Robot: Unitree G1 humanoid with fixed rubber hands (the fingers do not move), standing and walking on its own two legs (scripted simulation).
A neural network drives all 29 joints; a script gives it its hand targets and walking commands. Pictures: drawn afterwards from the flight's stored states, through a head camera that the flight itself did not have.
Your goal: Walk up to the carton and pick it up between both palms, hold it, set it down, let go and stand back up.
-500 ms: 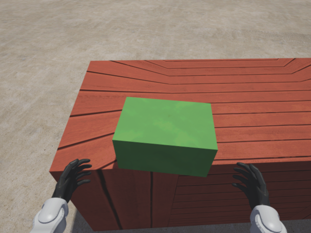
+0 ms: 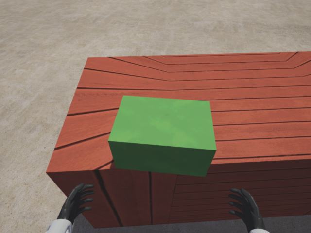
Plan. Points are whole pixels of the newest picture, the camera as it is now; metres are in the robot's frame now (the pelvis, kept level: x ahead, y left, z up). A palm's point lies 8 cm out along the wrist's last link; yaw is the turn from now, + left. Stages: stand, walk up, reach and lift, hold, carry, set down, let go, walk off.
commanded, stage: set down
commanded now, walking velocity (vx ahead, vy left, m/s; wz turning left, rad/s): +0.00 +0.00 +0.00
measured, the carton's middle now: (162, 134) +0.41 +0.01 -0.02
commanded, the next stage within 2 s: let go in 0.52 s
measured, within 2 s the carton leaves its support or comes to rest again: neither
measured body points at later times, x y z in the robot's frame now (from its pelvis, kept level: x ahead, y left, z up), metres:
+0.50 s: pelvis +0.00 +0.00 +0.00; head -0.01 +0.01 +0.45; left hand +0.16 +0.23 -0.09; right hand +0.16 -0.22 -0.09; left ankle -0.03 +0.13 -0.75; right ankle +0.00 -0.11 -0.75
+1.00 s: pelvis -0.01 +0.00 +0.00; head -0.02 +0.01 +0.45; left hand +0.16 +0.23 -0.09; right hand +0.15 -0.23 -0.09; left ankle -0.03 +0.13 -0.75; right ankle +0.00 -0.11 -0.75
